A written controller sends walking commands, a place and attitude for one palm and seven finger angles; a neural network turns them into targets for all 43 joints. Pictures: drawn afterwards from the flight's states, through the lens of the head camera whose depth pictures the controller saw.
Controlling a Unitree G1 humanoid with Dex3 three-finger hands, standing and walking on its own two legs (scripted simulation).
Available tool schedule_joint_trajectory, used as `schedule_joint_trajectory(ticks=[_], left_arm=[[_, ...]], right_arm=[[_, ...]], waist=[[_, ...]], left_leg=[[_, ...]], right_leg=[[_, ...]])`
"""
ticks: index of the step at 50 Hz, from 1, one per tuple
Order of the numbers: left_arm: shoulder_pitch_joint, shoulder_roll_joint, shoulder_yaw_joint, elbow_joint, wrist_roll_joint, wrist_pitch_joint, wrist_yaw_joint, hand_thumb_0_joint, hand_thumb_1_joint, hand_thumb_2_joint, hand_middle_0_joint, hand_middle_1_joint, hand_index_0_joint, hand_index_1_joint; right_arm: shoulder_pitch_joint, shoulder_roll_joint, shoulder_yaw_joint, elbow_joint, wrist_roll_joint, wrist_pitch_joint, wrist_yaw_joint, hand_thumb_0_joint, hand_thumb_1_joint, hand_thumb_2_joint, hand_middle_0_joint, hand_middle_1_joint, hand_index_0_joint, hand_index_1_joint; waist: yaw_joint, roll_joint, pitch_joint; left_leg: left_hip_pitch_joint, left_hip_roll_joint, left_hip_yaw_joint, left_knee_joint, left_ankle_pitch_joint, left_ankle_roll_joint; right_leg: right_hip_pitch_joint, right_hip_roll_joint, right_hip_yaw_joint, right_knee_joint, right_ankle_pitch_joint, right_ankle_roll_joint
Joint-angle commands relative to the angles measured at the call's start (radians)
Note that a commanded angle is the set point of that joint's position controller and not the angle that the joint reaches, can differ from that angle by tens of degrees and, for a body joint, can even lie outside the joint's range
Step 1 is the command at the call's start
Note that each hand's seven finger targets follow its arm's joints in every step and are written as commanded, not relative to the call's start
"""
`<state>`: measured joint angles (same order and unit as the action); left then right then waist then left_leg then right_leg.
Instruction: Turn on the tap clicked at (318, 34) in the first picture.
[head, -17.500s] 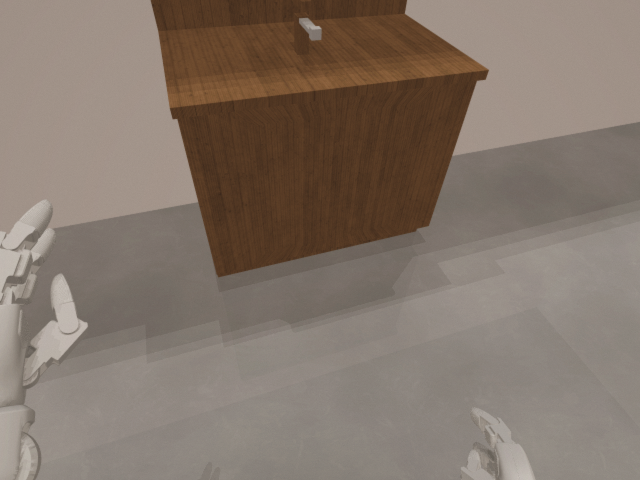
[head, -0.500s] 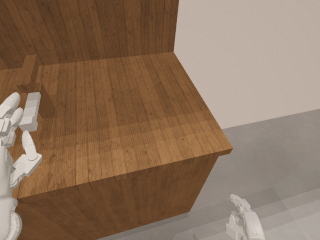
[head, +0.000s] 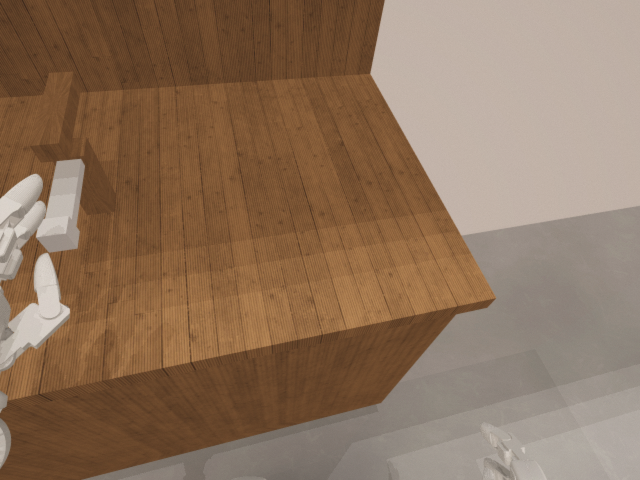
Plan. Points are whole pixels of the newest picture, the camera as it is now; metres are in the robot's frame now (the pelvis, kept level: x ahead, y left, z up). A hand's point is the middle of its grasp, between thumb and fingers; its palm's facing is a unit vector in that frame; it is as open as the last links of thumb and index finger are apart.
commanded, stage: come to a stop and stand still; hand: left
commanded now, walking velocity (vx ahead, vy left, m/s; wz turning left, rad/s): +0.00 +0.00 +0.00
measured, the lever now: (58, 234) +0.33 +0.32 +0.11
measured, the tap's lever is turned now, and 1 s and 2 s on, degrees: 0 0 0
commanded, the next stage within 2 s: look again from close up in 0.24 s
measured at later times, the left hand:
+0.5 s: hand (18, 333) +0.20 +0.26 +0.17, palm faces +0.39 -0.86 -0.34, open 7.5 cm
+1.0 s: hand (72, 355) +0.19 +0.22 +0.16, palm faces +0.26 -0.89 -0.38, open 7.5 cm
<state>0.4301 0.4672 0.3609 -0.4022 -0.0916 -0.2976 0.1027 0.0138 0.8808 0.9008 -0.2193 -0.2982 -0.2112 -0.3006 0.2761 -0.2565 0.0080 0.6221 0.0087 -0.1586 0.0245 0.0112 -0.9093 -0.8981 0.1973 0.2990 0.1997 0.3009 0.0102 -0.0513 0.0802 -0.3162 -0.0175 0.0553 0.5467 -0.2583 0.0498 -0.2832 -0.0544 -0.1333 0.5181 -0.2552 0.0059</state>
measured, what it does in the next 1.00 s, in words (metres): stands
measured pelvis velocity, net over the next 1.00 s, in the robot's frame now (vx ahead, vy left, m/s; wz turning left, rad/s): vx -0.02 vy -0.03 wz -0.03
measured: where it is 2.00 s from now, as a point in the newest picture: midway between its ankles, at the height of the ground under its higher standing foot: outside the picture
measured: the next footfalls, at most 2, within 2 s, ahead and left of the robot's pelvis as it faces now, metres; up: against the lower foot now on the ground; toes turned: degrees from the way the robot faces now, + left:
none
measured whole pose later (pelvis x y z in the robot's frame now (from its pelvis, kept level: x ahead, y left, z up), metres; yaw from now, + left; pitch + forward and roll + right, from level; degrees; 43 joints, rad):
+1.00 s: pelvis -0.02 -0.03 +0.00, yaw -2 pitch -3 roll +1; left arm 0.44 0.42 0.38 -0.43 -0.18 -0.01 -0.04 0.01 0.89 0.90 -0.21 -0.30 -0.20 -0.30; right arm 0.16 -0.24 0.05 0.59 0.03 -0.15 -0.02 0.01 -0.91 -0.90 0.20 0.30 0.20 0.30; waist 0.04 0.01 0.01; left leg -0.26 0.01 0.07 0.55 -0.24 0.02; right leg -0.27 -0.01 -0.08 0.58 -0.27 -0.04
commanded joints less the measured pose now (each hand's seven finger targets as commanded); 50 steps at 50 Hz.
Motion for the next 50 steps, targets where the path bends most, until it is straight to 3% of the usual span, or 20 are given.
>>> schedule_joint_trajectory(ticks=[1,6,11,14,15,16,22,34,35,36,37,38,39,40,41,43,45,46,48,50], left_arm=[[-0.112,0.197,0.149,-0.322,-0.007,-0.077,0.029,0.000,0.900,0.900,-0.200,-0.300,-0.200,-0.300],[-0.039,0.143,0.130,-0.283,-0.009,-0.062,0.023,0.000,0.900,0.900,-0.200,-0.300,-0.200,-0.300],[-0.052,0.122,0.134,-0.200,-0.022,-0.047,0.015,0.000,0.900,0.900,-0.200,-0.300,-0.200,-0.300],[-0.083,0.128,0.125,-0.217,-0.032,-0.041,0.009,0.000,0.900,0.900,-0.200,-0.300,-0.200,-0.300],[-0.079,0.135,0.135,-0.222,-0.030,-0.033,0.013,0.000,0.900,0.900,-0.200,-0.300,-0.200,-0.300],[-0.083,0.107,0.109,-0.228,-0.029,-0.036,0.010,0.000,0.900,0.900,-0.200,-0.300,-0.200,-0.300],[-0.098,0.126,0.110,-0.256,-0.034,-0.020,0.011,0.000,0.900,0.900,-0.200,-0.300,-0.200,-0.300],[-0.048,0.123,0.106,-0.244,-0.048,-0.015,0.010,0.000,0.900,0.900,-0.200,-0.300,-0.200,-0.300],[-0.906,0.795,0.281,-0.668,0.037,-0.125,0.033,0.000,0.900,0.900,-0.200,-0.300,-0.200,-0.300],[-0.545,0.310,0.290,-0.041,0.055,0.081,-0.016,0.000,0.900,0.900,-0.200,-0.300,-0.200,-0.300],[-0.445,0.175,0.089,-0.028,-0.041,0.135,-0.033,0.000,0.900,0.900,-0.200,-0.300,-0.200,-0.300],[-0.443,0.174,0.167,-0.052,-0.064,0.163,-0.068,0.000,0.900,0.900,-0.200,-0.300,-0.200,-0.300],[-0.324,0.174,0.163,-0.002,-0.103,0.214,-0.103,0.000,0.900,0.900,-0.200,-0.300,-0.200,-0.300],[-0.201,0.061,0.088,0.057,-0.127,0.281,-0.137,0.000,0.900,0.900,-0.200,-0.300,-0.200,-0.300],[-0.227,0.084,0.080,-0.060,-0.125,0.301,-0.154,0.000,0.900,0.900,-0.200,-0.300,-0.200,-0.300],[-0.129,0.120,0.085,-0.141,-0.080,0.331,-0.168,0.000,0.900,0.900,-0.200,-0.300,-0.200,-0.300],[-0.053,0.168,0.161,-0.216,-0.067,0.305,-0.149,0.000,0.900,0.900,-0.200,-0.300,-0.200,-0.300],[-0.111,0.162,0.159,-0.279,-0.066,0.261,-0.135,0.000,0.900,0.900,-0.200,-0.300,-0.200,-0.300],[-0.063,0.168,0.226,-0.266,-0.100,0.171,-0.104,0.000,0.900,0.900,-0.200,-0.300,-0.200,-0.300],[-0.139,0.217,0.273,-0.343,-0.106,0.085,-0.060,0.000,0.900,0.900,-0.200,-0.300,-0.200,-0.300]], right_arm=[[-0.070,-0.118,-0.044,-0.156,0.002,-0.081,0.008,0.000,-0.900,-0.900,0.200,0.300,0.200,0.300],[-0.068,-0.118,-0.057,-0.158,-0.001,-0.083,0.020,0.000,-0.900,-0.900,0.200,0.300,0.200,0.300],[-0.102,-0.107,-0.059,-0.175,0.010,-0.059,0.005,0.000,-0.900,-0.900,0.200,0.300,0.200,0.300],[-0.126,-0.101,-0.056,-0.192,0.018,-0.056,-0.002,0.000,-0.900,-0.900,0.200,0.300,0.200,0.300],[-0.164,-0.098,-0.052,-0.194,0.025,-0.056,-0.006,0.000,-0.900,-0.900,0.200,0.300,0.200,0.300],[-0.132,-0.093,-0.050,-0.190,0.017,-0.051,-0.008,0.000,-0.900,-0.900,0.200,0.300,0.200,0.300],[-0.149,-0.091,-0.046,-0.202,0.024,-0.053,-0.017,0.000,-0.900,-0.900,0.200,0.300,0.200,0.300],[-0.146,-0.095,-0.051,-0.198,0.036,-0.060,-0.028,0.000,-0.900,-0.900,0.200,0.300,0.200,0.300],[0.030,-0.111,0.139,-0.325,0.099,0.012,-0.128,0.000,-0.900,-0.900,0.200,0.300,0.200,0.300],[-0.156,-0.095,-0.055,-0.159,-0.036,-0.005,-0.098,0.000,-0.900,-0.900,0.200,0.300,0.200,0.300],[-0.133,-0.116,-0.025,-0.202,0.002,-0.024,-0.045,0.000,-0.900,-0.900,0.200,0.300,0.200,0.300],[-0.169,-0.171,-0.043,-0.173,0.002,-0.034,-0.048,0.000,-0.900,-0.900,0.200,0.300,0.200,0.300],[-0.185,-0.161,-0.040,-0.174,0.022,-0.034,-0.060,0.000,-0.900,-0.900,0.200,0.300,0.200,0.300],[-0.247,-0.143,-0.015,-0.179,0.058,-0.029,-0.055,0.000,-0.900,-0.900,0.200,0.300,0.200,0.300],[-0.261,-0.155,-0.008,-0.189,0.054,-0.037,-0.051,0.000,-0.900,-0.900,0.200,0.300,0.200,0.300],[-0.275,-0.145,-0.007,-0.201,0.048,-0.038,-0.047,0.000,-0.900,-0.900,0.200,0.300,0.200,0.300],[-0.289,-0.129,-0.003,-0.205,0.044,-0.039,-0.043,0.000,-0.900,-0.900,0.200,0.300,0.200,0.300],[-0.289,-0.124,-0.005,-0.209,0.025,-0.045,-0.045,0.000,-0.900,-0.900,0.200,0.300,0.200,0.300],[-0.277,-0.117,-0.017,-0.190,0.017,-0.054,-0.054,0.000,-0.900,-0.900,0.200,0.300,0.200,0.300],[-0.272,-0.107,-0.021,-0.171,0.019,-0.066,-0.060,0.000,-0.900,-0.900,0.200,0.300,0.200,0.300]], waist=[[0.022,0.202,-0.276],[0.022,0.164,-0.238],[0.018,0.091,-0.208],[0.013,0.086,-0.187],[0.014,0.114,-0.199],[0.015,0.111,-0.202],[0.013,0.126,-0.193],[0.010,0.108,-0.175],[-0.052,0.309,-0.238],[0.092,0.272,-0.360],[0.048,0.180,-0.271],[0.059,0.132,-0.273],[0.082,0.134,-0.256],[0.088,0.127,-0.180],[0.086,0.112,-0.154],[0.085,0.110,-0.131],[0.088,0.094,-0.129],[0.070,0.079,-0.139],[0.075,0.041,-0.140],[0.080,0.135,-0.176]], left_leg=[[0.129,0.107,-0.162,-0.092,0.441,-0.061],[0.146,0.134,-0.175,-0.124,0.518,-0.079],[0.081,0.113,-0.167,-0.155,0.274,-0.086],[0.065,0.101,-0.179,-0.171,0.154,-0.084],[0.095,0.099,-0.177,-0.183,0.154,-0.082],[0.076,0.102,-0.177,-0.185,0.141,-0.079],[0.066,0.096,-0.196,-0.189,0.124,-0.083],[0.058,0.085,-0.204,-0.177,0.082,-0.068],[-0.043,0.077,-0.158,-0.138,-0.144,-0.023],[0.182,0.033,-0.069,-0.128,0.047,-0.090],[0.146,0.012,-0.132,-0.140,0.160,-0.123],[0.201,0.034,-0.112,-0.146,0.089,-0.107],[0.182,0.021,-0.104,-0.161,0.054,-0.091],[0.147,0.026,-0.095,-0.177,-0.026,-0.088],[0.116,0.023,-0.099,-0.188,-0.024,-0.067],[0.099,0.018,-0.091,-0.184,-0.021,-0.045],[0.089,0.020,-0.074,-0.163,-0.051,-0.039],[0.080,0.015,-0.080,-0.145,-0.040,-0.039],[0.060,0.014,-0.072,-0.107,-0.081,-0.037],[0.074,0.011,-0.058,-0.081,-0.115,-0.039]], right_leg=[[0.107,-0.051,0.083,-0.004,0.175,-0.026],[0.054,-0.045,0.068,0.006,0.048,-0.019],[0.094,-0.060,0.087,-0.059,0.121,-0.023],[0.089,-0.072,0.103,-0.082,0.093,-0.025],[0.084,-0.065,0.110,-0.076,0.093,-0.026],[0.100,-0.064,0.096,-0.086,0.097,-0.023],[0.111,-0.071,0.104,-0.102,0.087,-0.021],[0.105,-0.087,0.105,-0.150,0.056,-0.019],[0.158,0.023,0.138,-0.052,-0.071,0.039],[0.105,0.060,0.039,0.003,0.032,-0.057],[0.035,0.079,0.000,0.000,0.041,-0.060],[0.001,0.089,0.025,-0.027,0.058,-0.047],[0.039,0.078,0.025,-0.038,0.057,-0.050],[0.019,0.087,0.022,-0.038,0.027,-0.049],[0.044,0.070,0.019,-0.047,0.050,-0.047],[0.046,0.070,0.020,-0.043,0.033,-0.039],[0.027,0.080,0.030,-0.042,-0.019,-0.033],[0.007,0.077,0.030,-0.040,-0.030,-0.031],[-0.027,0.081,0.039,-0.042,-0.099,-0.020],[-0.044,0.078,0.057,-0.036,-0.140,-0.020]])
